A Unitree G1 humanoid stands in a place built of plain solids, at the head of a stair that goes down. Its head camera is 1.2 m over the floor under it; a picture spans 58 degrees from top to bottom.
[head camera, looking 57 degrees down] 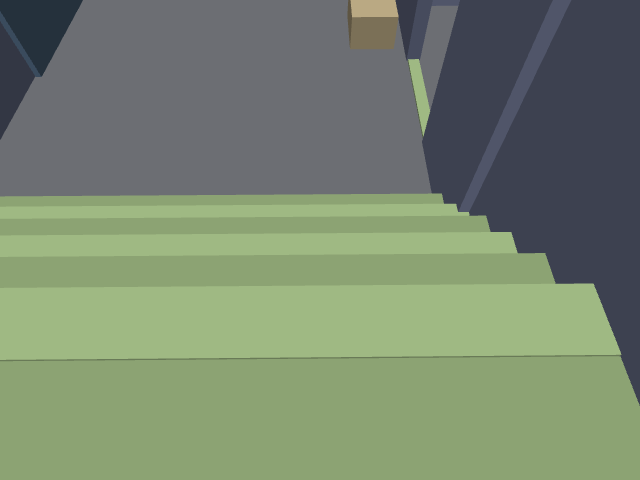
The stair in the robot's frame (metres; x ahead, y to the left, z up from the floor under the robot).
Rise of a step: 0.19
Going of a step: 0.23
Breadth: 3.28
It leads straight ahead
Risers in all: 6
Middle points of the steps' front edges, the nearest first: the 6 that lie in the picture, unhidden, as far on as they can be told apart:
0.61 0.78 0.00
0.83 0.79 -0.19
1.06 0.79 -0.38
1.29 0.79 -0.57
1.51 0.79 -0.76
1.74 0.79 -0.95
